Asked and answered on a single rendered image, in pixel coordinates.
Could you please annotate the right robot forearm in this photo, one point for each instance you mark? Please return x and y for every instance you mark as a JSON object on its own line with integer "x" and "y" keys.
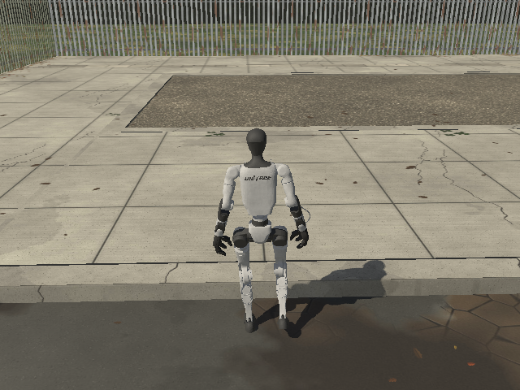
{"x": 298, "y": 216}

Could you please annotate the left robot forearm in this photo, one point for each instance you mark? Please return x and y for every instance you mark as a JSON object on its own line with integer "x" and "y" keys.
{"x": 221, "y": 220}

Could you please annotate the robot right upper arm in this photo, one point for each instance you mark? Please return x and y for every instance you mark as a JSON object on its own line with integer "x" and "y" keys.
{"x": 287, "y": 182}

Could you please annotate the robot left upper arm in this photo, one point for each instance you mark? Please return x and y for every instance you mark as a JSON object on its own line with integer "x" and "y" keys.
{"x": 229, "y": 186}

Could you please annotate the robot right hand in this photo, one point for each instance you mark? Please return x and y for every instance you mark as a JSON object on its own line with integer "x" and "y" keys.
{"x": 302, "y": 235}

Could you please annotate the humanoid robot torso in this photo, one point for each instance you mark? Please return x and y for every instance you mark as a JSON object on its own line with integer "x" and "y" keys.
{"x": 258, "y": 191}

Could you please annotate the right robot foot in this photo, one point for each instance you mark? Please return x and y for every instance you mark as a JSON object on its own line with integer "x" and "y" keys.
{"x": 283, "y": 322}

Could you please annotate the robot left hand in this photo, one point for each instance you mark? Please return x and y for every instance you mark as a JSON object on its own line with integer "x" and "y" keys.
{"x": 218, "y": 242}

